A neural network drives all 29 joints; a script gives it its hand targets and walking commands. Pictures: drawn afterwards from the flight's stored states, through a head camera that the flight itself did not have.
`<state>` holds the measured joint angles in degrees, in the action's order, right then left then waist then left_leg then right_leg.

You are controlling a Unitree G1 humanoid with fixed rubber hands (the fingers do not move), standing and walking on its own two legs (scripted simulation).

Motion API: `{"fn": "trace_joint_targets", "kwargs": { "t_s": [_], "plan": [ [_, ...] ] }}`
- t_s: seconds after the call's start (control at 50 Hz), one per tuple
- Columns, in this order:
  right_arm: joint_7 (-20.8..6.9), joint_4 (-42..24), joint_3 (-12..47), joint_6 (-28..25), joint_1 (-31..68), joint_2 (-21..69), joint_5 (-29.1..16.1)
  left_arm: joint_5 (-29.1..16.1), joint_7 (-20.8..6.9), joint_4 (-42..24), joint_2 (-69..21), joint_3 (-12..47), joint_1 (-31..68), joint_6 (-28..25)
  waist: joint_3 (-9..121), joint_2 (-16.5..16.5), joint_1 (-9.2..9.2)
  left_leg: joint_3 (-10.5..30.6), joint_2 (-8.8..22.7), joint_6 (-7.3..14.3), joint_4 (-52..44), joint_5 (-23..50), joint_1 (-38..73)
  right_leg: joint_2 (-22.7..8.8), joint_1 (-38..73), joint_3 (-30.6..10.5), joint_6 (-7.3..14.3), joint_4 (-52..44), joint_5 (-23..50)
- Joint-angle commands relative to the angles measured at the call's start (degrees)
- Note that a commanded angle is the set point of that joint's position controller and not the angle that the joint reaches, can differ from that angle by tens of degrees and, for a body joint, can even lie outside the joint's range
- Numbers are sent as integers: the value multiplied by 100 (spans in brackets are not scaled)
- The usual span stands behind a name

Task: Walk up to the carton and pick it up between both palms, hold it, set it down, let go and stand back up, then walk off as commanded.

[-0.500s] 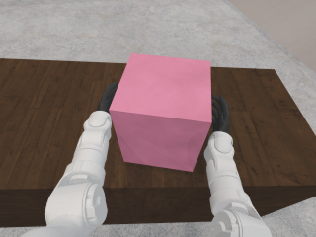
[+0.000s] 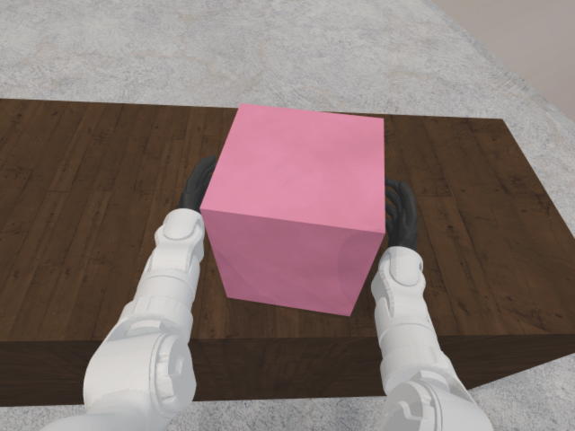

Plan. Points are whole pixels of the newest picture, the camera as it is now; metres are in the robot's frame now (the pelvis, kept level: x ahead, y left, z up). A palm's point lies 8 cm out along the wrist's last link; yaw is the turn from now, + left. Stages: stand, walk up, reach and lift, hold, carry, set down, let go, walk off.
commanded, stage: set down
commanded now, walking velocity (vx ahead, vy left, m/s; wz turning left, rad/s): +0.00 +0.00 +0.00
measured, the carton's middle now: (298, 216) +0.43 -0.04 +0.01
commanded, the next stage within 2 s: none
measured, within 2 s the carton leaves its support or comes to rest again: neither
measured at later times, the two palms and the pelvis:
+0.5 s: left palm (198, 206) +0.43 +0.11 +0.04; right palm (399, 244) +0.36 -0.18 +0.04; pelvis +0.00 +0.00 +0.00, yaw +0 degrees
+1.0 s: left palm (199, 208) +0.43 +0.11 +0.03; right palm (398, 246) +0.36 -0.18 +0.02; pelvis +0.00 +0.00 +0.00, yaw +0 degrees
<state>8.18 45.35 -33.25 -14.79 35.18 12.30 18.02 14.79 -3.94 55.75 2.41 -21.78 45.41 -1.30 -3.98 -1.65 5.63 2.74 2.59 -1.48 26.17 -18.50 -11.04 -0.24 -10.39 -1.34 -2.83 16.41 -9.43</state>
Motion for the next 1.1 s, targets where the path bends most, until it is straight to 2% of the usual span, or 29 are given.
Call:
{"fn": "trace_joint_targets", "kwargs": {
  "t_s": [0.0,0.02,0.06,0.1,0.16,0.2,0.22,0.34,0.38,0.44,0.48,0.54,0.56,0.6,0.62,0.66,0.68,0.72,0.74,0.8,0.82,0.86,0.88,0.9,0.94,0.96,0.98,1.06,1.08],
  "plan": [
    [-917,461,1468,-402,3411,2441,1001,643,-675,133,-2936,1173,3418,-624,3495,839,358,-739,-313,-493,-292,3533,-136,185,1447,739,36,571,3388],
    [-931,374,1439,-474,3469,2305,1035,619,-657,224,-2985,1199,3410,-658,3544,790,427,-683,-244,-516,-274,3549,-8,248,1266,837,109,512,3351],
    [-994,556,1358,-423,3336,2259,931,769,-615,384,-2918,968,3094,-571,3148,850,174,-715,-231,-539,-266,3674,139,226,1055,838,148,390,2842],
    [-913,594,1259,-438,3355,2151,1018,840,-642,413,-2955,920,3162,-568,3124,744,325,-721,-236,-509,-266,3704,145,245,1083,831,146,362,2930],
    [-932,600,1565,-519,3149,2435,995,836,-647,358,-2950,1011,2917,-648,3284,686,225,-747,-311,-486,-204,3776,-39,181,1302,799,9,639,3820],
    [-943,714,1432,-516,3204,2356,1030,841,-598,359,-2954,952,3004,-656,3187,836,270,-691,-229,-520,-132,4086,87,225,1050,760,135,499,3308],
    [-947,827,1374,-532,3191,2270,1104,898,-623,544,-2825,802,2944,-633,3055,633,77,-774,-237,-467,-203,3899,-141,204,1268,728,170,399,3292],
    [-905,726,1168,-516,3108,2229,1106,850,-595,443,-2856,933,3024,-701,3185,811,351,-658,-262,-476,-241,3481,-114,226,992,816,125,483,3078],
    [-966,808,1321,-525,2981,2273,1062,1046,-608,565,-2728,684,2757,-706,2860,818,116,-742,-260,-408,-271,3514,-104,199,1046,791,126,470,2996],
    [-946,526,1227,-633,3002,2202,1073,1037,-582,540,-2911,766,2595,-667,3064,816,296,-682,-222,-470,-146,3883,309,235,779,869,175,389,2862],
    [-888,517,1204,-629,2934,2004,1047,1045,-537,498,-2434,608,2638,-741,3092,638,100,-736,-275,-390,-135,3559,-122,193,1076,756,137,406,3118],
    [-818,545,965,-590,2837,2002,1204,1092,-557,496,-2385,347,2473,-759,2791,531,135,-743,-302,-225,-326,3117,-404,101,1207,751,16,487,3128],
    [-745,722,980,-582,2617,1311,999,1021,-409,431,-1786,418,2510,-771,3081,801,96,-790,-317,-348,-260,3169,-329,131,1180,811,96,546,3003],
    [-797,813,928,-541,2771,2208,1198,1097,-487,371,-2582,560,2713,-749,2672,698,268,-699,-278,-319,-292,3305,-93,211,896,865,68,439,2881],
    [-779,898,806,-546,2558,1832,1268,1039,-432,346,-2146,465,2622,-752,2637,683,141,-736,-232,-325,-178,3632,-48,122,737,824,113,396,2623],
    [-796,835,707,-595,2779,1851,1300,1020,-497,326,-2523,628,2803,-701,2695,712,391,-682,-175,-453,-128,3756,16,229,715,890,199,264,2636],
    [-817,861,675,-446,2499,2339,1415,1272,-591,429,-2668,241,2542,-640,2162,570,253,-722,-295,-257,-252,3159,-13,157,681,837,88,264,2458],
    [-796,904,651,-421,2418,1808,1278,1179,-522,365,-2308,333,2554,-615,2329,871,240,-712,-215,-321,-327,3118,200,168,522,919,111,282,1945],
    [-695,772,693,-514,2358,1171,1077,971,-400,340,-1743,367,2332,-625,2635,692,241,-769,-226,-310,-139,3430,280,211,457,861,110,326,2397],
    [-736,638,634,-454,2663,2111,1335,1229,-444,349,-2448,221,2625,-680,2302,476,124,-710,-220,-220,-259,3168,-270,104,786,830,95,261,2292],
    [-729,751,512,-423,2592,1849,1308,1241,-484,394,-2230,282,2774,-697,2538,627,284,-745,-274,-203,-261,3060,-68,142,650,856,30,418,2501],
    [-462,1010,568,-543,2018,30,828,853,-138,325,-645,230,2361,-775,2726,757,207,-706,-208,-309,-18,3529,44,132,536,885,18,555,2705],
    [-497,1009,727,-472,2421,997,737,905,-184,281,-1435,423,2595,-680,2349,721,245,-627,-170,-283,-70,3568,-53,170,446,855,43,504,2601],
    [-324,1123,661,-569,2021,-454,539,714,3,502,-2,151,2170,-735,2572,676,176,-660,-159,-248,-63,3662,57,165,486,794,28,524,2628],
    [-185,1278,840,-485,2441,-34,292,337,81,538,-125,492,2725,-745,2354,455,167,-725,-196,-171,-61,2966,-458,116,549,758,30,496,2451],
    [-86,1481,903,-616,2314,-646,-75,-2,227,522,364,698,2674,-833,2936,587,382,-689,-195,-255,153,3412,-325,157,462,760,42,724,3009],
    [-8,1293,1115,-763,2544,-370,-106,-275,295,463,125,990,2780,-947,3449,424,373,-668,-241,-241,254,3605,-434,101,610,723,70,694,3368],
    [129,2120,1349,-1086,2614,-877,-952,-865,547,1163,614,1320,2975,-1237,4413,836,355,-610,-257,-481,679,4313,-877,110,481,581,132,1130,4558],
    [183,2239,1500,-1116,2493,-834,-924,-810,537,1592,736,1149,2942,-1338,4425,415,210,-745,-440,-264,363,3183,-2025,-95,1391,347,124,1269,5161]
  ]
}}
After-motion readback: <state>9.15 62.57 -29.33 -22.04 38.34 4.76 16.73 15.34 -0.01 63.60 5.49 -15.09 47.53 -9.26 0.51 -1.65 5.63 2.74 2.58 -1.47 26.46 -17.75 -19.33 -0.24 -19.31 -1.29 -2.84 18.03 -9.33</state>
